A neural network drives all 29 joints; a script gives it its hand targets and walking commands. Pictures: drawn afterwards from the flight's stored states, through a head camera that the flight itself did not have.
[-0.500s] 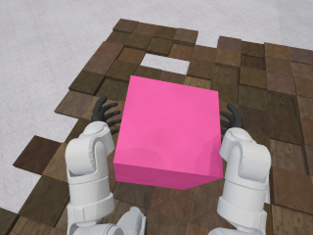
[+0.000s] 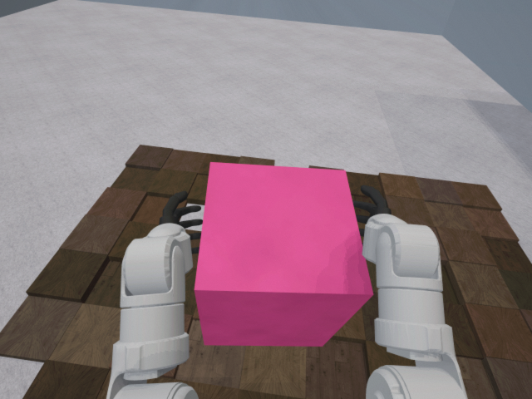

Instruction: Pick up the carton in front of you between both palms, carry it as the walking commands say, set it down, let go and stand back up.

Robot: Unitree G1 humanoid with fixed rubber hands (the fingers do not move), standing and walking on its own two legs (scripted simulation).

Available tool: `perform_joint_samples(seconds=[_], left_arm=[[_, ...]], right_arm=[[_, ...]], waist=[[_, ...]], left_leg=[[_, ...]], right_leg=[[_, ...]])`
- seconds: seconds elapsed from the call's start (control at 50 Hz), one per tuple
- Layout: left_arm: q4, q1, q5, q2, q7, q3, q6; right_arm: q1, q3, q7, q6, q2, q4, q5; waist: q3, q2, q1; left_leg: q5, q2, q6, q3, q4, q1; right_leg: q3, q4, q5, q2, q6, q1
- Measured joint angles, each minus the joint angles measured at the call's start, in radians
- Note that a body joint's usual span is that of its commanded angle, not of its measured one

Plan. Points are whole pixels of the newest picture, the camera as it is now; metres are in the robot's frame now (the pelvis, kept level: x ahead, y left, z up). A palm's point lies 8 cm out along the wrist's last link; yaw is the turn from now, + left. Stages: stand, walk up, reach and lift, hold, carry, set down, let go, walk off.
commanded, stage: carry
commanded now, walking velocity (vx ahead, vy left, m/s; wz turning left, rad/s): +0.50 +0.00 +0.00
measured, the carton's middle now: (271, 262) +0.35 +0.00 +0.05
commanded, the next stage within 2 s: none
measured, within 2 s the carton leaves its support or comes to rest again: neither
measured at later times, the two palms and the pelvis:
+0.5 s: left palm (215, 151) +0.65 +0.12 +0.07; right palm (339, 148) +0.67 -0.17 +0.08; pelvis +0.33 -0.04 -0.03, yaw +3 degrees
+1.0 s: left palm (237, 103) +0.97 +0.09 +0.04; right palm (329, 101) +0.99 -0.20 +0.05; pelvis +0.70 -0.07 -0.06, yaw +3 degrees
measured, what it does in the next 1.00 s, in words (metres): goes down: right foot, then left foot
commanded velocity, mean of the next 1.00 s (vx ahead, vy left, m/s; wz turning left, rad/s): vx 0.50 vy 0.00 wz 0.00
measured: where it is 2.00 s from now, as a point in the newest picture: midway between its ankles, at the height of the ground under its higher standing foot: (265, 213)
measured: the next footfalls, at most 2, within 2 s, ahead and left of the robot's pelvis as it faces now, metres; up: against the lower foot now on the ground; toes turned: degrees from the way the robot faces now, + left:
right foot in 0.10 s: +0.23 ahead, -0.11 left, -0.02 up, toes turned -6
left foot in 0.54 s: +0.51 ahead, +0.05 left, -0.04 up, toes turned +12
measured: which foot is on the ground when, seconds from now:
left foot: down 0.00-0.10, up 0.12-0.52, down 0.54-0.98, up 1.00-1.00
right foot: up 0.00-0.08, down 0.10-0.56, up 0.58-0.96, down 0.98-1.00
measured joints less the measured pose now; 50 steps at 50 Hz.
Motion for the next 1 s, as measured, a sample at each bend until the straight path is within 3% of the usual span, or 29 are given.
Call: perform_joint_samples(seconds=[0.04, 0.08, 0.12, 0.16, 0.2, 0.36, 0.44, 0.52, 0.54, 0.58, 0.62, 0.66, 0.72, 0.76, 0.82, 0.88, 0.92, 0.96, 0.98, 1.0], left_arm=[[0.022, -0.003, -0.010, 0.008, 0.000, 0.010, -0.007], [0.060, -0.019, -0.016, 0.009, 0.000, 0.019, -0.022], [0.100, -0.032, -0.014, -0.001, -0.001, 0.029, -0.052], [0.123, -0.014, -0.009, -0.014, -0.001, 0.025, -0.080], [0.115, 0.015, -0.011, -0.025, 0.000, 0.026, -0.090], [0.011, 0.070, -0.013, -0.055, 0.000, 0.033, -0.150], [-0.064, 0.087, -0.011, -0.071, -0.001, 0.017, -0.172], [-0.124, 0.085, -0.012, -0.065, 0.001, -0.004, -0.158], [-0.137, 0.080, -0.014, -0.058, 0.001, -0.003, -0.148], [-0.146, 0.062, -0.037, -0.013, 0.000, -0.007, -0.129], [-0.129, 0.040, -0.068, 0.030, -0.001, -0.009, -0.109], [-0.107, 0.034, -0.081, 0.039, 0.000, -0.008, -0.087], [-0.086, 0.049, -0.061, 0.002, 0.000, 0.007, -0.064], [-0.096, 0.081, -0.039, -0.030, -0.003, 0.012, -0.063], [-0.146, 0.143, -0.021, -0.056, -0.006, -0.004, -0.074], [-0.196, 0.201, -0.030, -0.030, -0.013, -0.053, -0.072], [-0.221, 0.239, -0.034, -0.020, -0.013, -0.082, -0.065], [-0.246, 0.263, -0.039, -0.014, -0.013, -0.101, -0.047], [-0.253, 0.265, -0.041, -0.014, -0.011, -0.110, -0.036], [-0.243, 0.276, -0.042, -0.011, -0.004, -0.131, -0.040]], right_arm=[[-0.004, -0.003, 0.003, -0.010, 0.009, 0.022, -0.016], [0.001, -0.008, 0.004, -0.016, 0.011, 0.031, -0.028], [0.000, -0.011, 0.009, -0.029, 0.000, 0.043, -0.034], [0.013, -0.023, 0.012, -0.039, 0.001, 0.054, -0.039], [0.037, -0.026, 0.004, -0.036, 0.011, 0.038, -0.037], [0.094, -0.013, 0.005, -0.102, 0.036, -0.052, -0.018], [0.116, -0.005, 0.004, -0.121, 0.036, -0.129, 0.008], [0.117, 0.005, 0.005, -0.113, 0.034, -0.189, 0.019], [0.105, 0.008, 0.006, -0.109, 0.036, -0.190, 0.017], [0.084, 0.020, -0.003, -0.119, 0.050, -0.180, 0.009], [0.053, 0.037, -0.024, -0.104, 0.048, -0.164, 0.004], [0.057, 0.048, -0.036, -0.074, 0.042, -0.160, 0.003], [0.097, 0.031, -0.032, -0.046, 0.048, -0.159, 0.000], [0.134, 0.016, -0.026, -0.043, 0.060, -0.170, 0.001], [0.183, 0.008, -0.016, -0.048, 0.081, -0.211, 0.003], [0.240, 0.054, -0.009, -0.054, 0.081, -0.262, -0.003], [0.269, 0.087, -0.005, -0.039, 0.068, -0.290, -0.007], [0.296, 0.111, -0.003, -0.016, 0.059, -0.323, -0.011], [0.311, 0.116, 0.000, -0.007, 0.052, -0.341, -0.011], [0.321, 0.114, 0.004, -0.011, 0.046, -0.346, -0.010]], waist=[[-0.002, -0.002, 0.011], [0.003, -0.013, 0.034], [0.014, -0.008, 0.066], [0.041, 0.022, 0.062], [0.064, 0.034, 0.055], [0.126, 0.027, 0.016], [0.127, 0.029, 0.014], [0.105, 0.028, 0.031], [0.098, 0.031, 0.035], [0.085, -0.005, 0.019], [0.095, -0.007, 0.010], [0.093, 0.005, 0.001], [0.076, 0.016, -0.016], [0.065, 0.019, -0.023], [0.061, 0.024, -0.026], [0.057, 0.021, -0.012], [0.049, 0.031, -0.004], [0.042, 0.019, 0.007], [0.028, -0.007, 0.005], [0.019, 0.019, 0.025]], left_leg=[[-0.059, -0.001, -0.022, -0.005, 0.037, 0.035], [-0.118, 0.001, -0.046, -0.011, 0.179, 0.028], [-0.115, 0.010, -0.034, -0.043, 0.468, -0.074], [-0.119, 0.006, -0.012, -0.113, 0.721, -0.208], [-0.092, 0.001, 0.009, -0.127, 0.839, -0.335], [0.115, 0.045, 0.020, -0.082, 0.569, -0.607], [0.261, 0.042, 0.012, -0.067, 0.363, -0.605], [0.399, 0.004, 0.024, -0.003, 0.165, -0.525], [0.449, -0.005, 0.036, 0.023, 0.116, -0.483], [0.338, -0.021, 0.024, 0.056, 0.172, -0.464], [0.249, -0.020, 0.039, 0.067, 0.234, -0.456], [0.193, -0.018, 0.060, 0.068, 0.230, -0.416], [0.138, -0.013, 0.090, 0.059, 0.178, -0.334], [0.117, -0.005, 0.086, 0.054, 0.133, -0.273], [0.109, 0.014, 0.020, 0.047, 0.067, -0.175], [0.097, 0.031, -0.081, 0.046, 0.019, -0.069], [0.048, 0.045, -0.115, 0.041, 0.023, -0.006], [-0.033, 0.055, -0.114, 0.027, 0.133, 0.020], [-0.059, 0.051, -0.100, 0.014, 0.264, -0.020], [-0.079, 0.072, -0.086, -0.022, 0.418, -0.089]], right_leg=[[-0.020, -0.076, 0.019, 0.007, -0.013, 0.048], [-0.042, -0.143, 0.009, 0.016, -0.021, 0.131], [-0.047, -0.082, 0.109, 0.021, -0.063, 0.130], [-0.071, -0.006, 0.025, 0.034, -0.066, 0.139], [-0.085, -0.011, -0.046, 0.046, -0.068, 0.174], [-0.101, -0.162, -0.104, 0.080, -0.066, 0.339], [-0.094, -0.207, -0.166, 0.092, -0.054, 0.437], [-0.083, -0.178, -0.278, 0.095, -0.036, 0.528], [-0.077, -0.120, -0.320, 0.094, -0.034, 0.535], [-0.033, 0.122, -0.394, 0.067, -0.016, 0.461], [0.040, 0.459, -0.481, 0.084, -0.001, 0.312], [0.063, 0.606, -0.459, 0.082, -0.008, 0.186], [0.056, 0.508, -0.408, 0.041, -0.005, 0.064], [0.046, 0.383, -0.362, 0.013, 0.005, 0.011], [0.024, 0.186, -0.243, -0.011, 0.015, -0.029], [-0.010, -0.021, -0.098, -0.014, 0.024, -0.009], [-0.047, -0.152, -0.005, -0.005, 0.027, 0.046], [-0.089, -0.245, 0.028, 0.001, 0.021, 0.137], [-0.072, -0.250, -0.055, -0.012, 0.001, 0.175], [-0.077, -0.203, -0.138, 0.010, -0.012, 0.161]])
